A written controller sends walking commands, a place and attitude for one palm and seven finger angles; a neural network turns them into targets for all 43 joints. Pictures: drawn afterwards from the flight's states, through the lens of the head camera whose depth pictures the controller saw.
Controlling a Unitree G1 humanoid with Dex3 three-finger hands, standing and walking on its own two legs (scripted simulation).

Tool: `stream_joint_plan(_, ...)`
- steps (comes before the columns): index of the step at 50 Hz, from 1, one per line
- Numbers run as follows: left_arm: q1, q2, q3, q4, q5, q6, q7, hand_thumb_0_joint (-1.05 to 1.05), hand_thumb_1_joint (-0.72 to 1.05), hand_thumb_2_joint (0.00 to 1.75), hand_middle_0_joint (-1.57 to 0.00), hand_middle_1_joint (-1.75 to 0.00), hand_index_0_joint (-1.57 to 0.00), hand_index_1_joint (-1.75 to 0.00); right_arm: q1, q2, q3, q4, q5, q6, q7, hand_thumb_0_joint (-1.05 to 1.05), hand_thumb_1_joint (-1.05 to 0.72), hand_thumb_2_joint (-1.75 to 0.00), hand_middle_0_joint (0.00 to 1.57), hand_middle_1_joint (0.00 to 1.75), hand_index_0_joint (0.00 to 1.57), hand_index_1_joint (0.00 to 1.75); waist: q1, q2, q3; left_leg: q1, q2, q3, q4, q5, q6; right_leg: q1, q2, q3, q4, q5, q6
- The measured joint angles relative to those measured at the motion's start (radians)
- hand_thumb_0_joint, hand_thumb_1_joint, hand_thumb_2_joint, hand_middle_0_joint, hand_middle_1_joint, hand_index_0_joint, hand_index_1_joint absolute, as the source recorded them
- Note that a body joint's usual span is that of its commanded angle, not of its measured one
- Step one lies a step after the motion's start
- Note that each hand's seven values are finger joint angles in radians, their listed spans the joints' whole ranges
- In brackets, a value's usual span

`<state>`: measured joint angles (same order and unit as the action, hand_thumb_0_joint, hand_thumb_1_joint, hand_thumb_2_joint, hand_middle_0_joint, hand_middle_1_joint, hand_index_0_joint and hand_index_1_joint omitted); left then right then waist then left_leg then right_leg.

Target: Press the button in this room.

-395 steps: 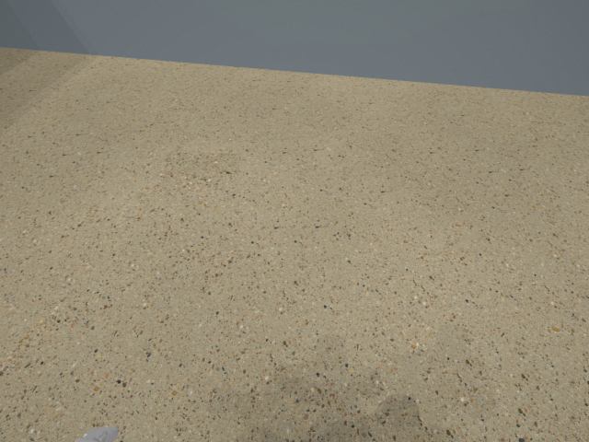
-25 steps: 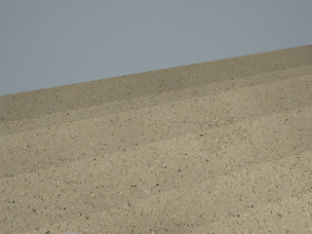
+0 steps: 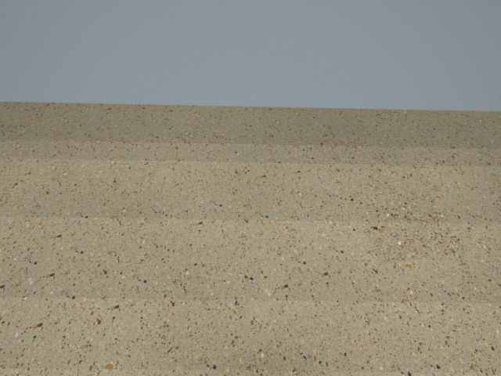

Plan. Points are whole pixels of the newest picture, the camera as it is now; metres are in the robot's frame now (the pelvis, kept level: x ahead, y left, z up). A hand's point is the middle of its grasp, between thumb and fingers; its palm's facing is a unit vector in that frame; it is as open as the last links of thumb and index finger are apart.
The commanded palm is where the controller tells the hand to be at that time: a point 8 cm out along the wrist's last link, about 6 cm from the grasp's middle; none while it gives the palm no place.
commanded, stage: turn or walk to find it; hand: left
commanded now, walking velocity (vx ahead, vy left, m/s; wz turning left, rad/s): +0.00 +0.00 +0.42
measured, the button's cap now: out of the picture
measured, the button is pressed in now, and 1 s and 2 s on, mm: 0 0 0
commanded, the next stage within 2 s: none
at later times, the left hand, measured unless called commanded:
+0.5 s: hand out of the picture +0.05 +0.20 -0.15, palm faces +0.19 -0.94 -0.28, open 7.4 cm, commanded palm none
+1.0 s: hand out of the picture -0.11 +0.23 -0.18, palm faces +0.43 -0.86 -0.26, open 7.4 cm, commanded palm none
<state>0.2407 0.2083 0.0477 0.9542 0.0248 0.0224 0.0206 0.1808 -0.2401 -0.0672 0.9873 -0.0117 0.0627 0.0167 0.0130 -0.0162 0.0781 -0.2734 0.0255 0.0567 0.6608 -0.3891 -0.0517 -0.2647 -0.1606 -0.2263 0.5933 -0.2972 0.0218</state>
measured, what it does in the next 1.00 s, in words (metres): steps on the spot, turning left: left foot, then right foot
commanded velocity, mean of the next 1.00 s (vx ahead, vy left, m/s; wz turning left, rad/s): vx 0.00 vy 0.00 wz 0.42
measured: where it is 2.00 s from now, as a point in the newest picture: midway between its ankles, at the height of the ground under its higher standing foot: outside the picture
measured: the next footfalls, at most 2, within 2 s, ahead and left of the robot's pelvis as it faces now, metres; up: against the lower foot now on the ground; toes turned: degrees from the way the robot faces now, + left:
left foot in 0.02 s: +0.03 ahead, +0.13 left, +0.00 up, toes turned +4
right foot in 0.46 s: +0.04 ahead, -0.11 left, +0.00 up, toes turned +6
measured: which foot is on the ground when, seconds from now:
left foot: up 0.00-0.00, down 0.02-0.46, up 0.48-0.86, down 0.88-1.00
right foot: down 0.00-0.02, up 0.04-0.44, down 0.46-0.88, up 0.90-1.00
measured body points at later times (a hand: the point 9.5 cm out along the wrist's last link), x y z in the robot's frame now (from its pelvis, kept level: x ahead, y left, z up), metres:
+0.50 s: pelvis -0.02 -0.01 +0.00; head +0.01 -0.03 +0.45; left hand +0.04 +0.25 -0.12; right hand +0.07 -0.24 -0.16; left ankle -0.02 +0.12 -0.72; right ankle +0.00 -0.12 -0.73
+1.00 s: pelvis -0.06 +0.02 +0.00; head -0.04 +0.05 +0.45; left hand -0.13 +0.28 -0.16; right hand +0.13 -0.18 -0.13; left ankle -0.09 +0.12 -0.73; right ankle -0.02 -0.11 -0.68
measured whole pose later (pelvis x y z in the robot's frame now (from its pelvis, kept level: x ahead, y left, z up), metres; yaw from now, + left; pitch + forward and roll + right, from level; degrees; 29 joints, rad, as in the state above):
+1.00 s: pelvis -0.06 +0.02 +0.00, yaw +23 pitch -1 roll +0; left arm 0.23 0.26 0.07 0.99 0.01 0.08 0.02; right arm 0.15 -0.20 -0.05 0.95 -0.02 0.02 0.01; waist 0.02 -0.05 0.08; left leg -0.26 0.00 0.05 0.57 -0.30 0.02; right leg -0.42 -0.12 -0.09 1.02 -0.48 0.07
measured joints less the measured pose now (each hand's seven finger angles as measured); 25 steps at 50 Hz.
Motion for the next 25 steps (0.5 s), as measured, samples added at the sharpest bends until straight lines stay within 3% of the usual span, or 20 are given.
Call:
stream_joint_plan(2, 0.008, 0.022, 0.009, 0.008, -0.009, 0.015, -0.001, 0.0, 0.9, 0.9, -0.2, -0.3, -0.2, -0.3, -0.015, 0.007, 0.003, -0.014, -0.003, -0.018, 0.001, 0.01, -0.91, -0.9, 0.2, 0.3, 0.19, 0.3, 0.003, -0.018, -0.003, 0.022, -0.012, 0.006, -0.073, 0.075, 0.032, -0.044, -0.016, 0.012, 0.09, -0.063, 0.022)
stream_joint_plan(5, 0.006, 0.048, 0.019, 0.029, -0.01, 0.051, 0.004, 0.01, 0.91, 0.9, -0.2, -0.3, -0.2, -0.3, -0.03, 0.028, 0.014, -0.028, -0.008, -0.034, -0.004, 0.01, -0.91, -0.9, 0.2, 0.3, 0.19, 0.3, 0.009, -0.036, -0.005, 0.016, -0.024, 0.004, -0.057, 0.059, 0.076, -0.132, 0.022, 0.107, 0.316, -0.198, 0.036)
stream_joint_plan(10, -0.012, 0.054, 0.021, 0.031, -0.011, 0.049, -0.006, 0.01, 0.91, 0.9, -0.2, -0.3, -0.2, -0.3, -0.025, 0.045, 0.029, -0.032, -0.009, -0.041, -0.016, 0.0, -0.91, -0.9, 0.2, 0.3, 0.2, 0.3, 0.006, -0.02, -0.02, 0.047, -0.039, -0.029, -0.155, 0.12, 0.089, -0.193, 0.058, 0.166, 0.466, -0.122, 0.053)
stream_joint_plan(16, -0.046, 0.034, 0.012, 0.0, -0.015, 0.04, -0.004, 0.01, 0.91, 0.9, -0.2, -0.3, -0.2, -0.3, -0.006, 0.052, 0.028, -0.031, -0.01, -0.037, -0.014, 0.0, -0.91, -0.9, 0.2, 0.3, 0.2, 0.3, -0.009, 0.005, -0.027, 0.046, -0.058, -0.071, -0.197, 0.16, 0.089, -0.155, 0.078, 0.193, 0.355, -0.132, 0.063)
stream_joint_plan(20, -0.07, 0.011, 0.003, -0.022, -0.02, 0.03, -0.002, 0.01, 0.91, 0.9, -0.2, -0.3, -0.2, -0.3, 0.009, 0.045, 0.019, -0.028, -0.014, -0.026, -0.011, 0.0, -0.91, -0.9, 0.21, 0.3, 0.2, 0.3, -0.028, 0.028, -0.027, 0.019, -0.066, -0.101, -0.174, 0.161, 0.075, -0.089, 0.1, 0.193, 0.192, -0.129, 0.053)
stream_joint_plan(22, -0.075, 0.001, -0.003, -0.035, -0.021, 0.018, -0.002, 0.01, 0.91, 0.9, -0.2, -0.3, -0.2, -0.3, 0.019, 0.039, 0.012, -0.025, -0.012, -0.02, -0.01, 0.0, -0.91, -0.9, 0.21, 0.3, 0.2, 0.3, -0.033, 0.038, -0.029, -0.004, -0.072, -0.115, -0.146, 0.154, 0.063, -0.036, 0.111, 0.185, 0.065, -0.064, 0.047)
stream_joint_plan(23, -0.073, -0.002, -0.006, -0.042, -0.02, 0.009, -0.002, 0.01, 0.91, 0.9, -0.2, -0.3, -0.2, -0.3, 0.026, 0.036, 0.009, -0.025, -0.01, -0.018, -0.009, 0.01, -0.91, -0.9, 0.21, 0.3, 0.2, 0.3, -0.033, 0.039, -0.033, -0.022, -0.078, -0.121, -0.12, 0.144, 0.056, -0.004, 0.112, 0.18, -0.013, -0.017, 0.036)
stream_joint_plan(25, -0.075, -0.024, -0.013, -0.045, -0.012, -0.005, 0.001, 0.01, 0.91, 0.9, -0.2, -0.3, -0.2, -0.3, 0.033, 0.019, -0.003, -0.019, -0.005, -0.009, -0.008, 0.01, -0.91, -0.9, 0.2, 0.3, 0.2, 0.3, -0.036, 0.07, -0.027, -0.072, -0.074, -0.137, -0.003, 0.048, 0.046, -0.002, 0.121, 0.152, -0.014, -0.004, -0.014)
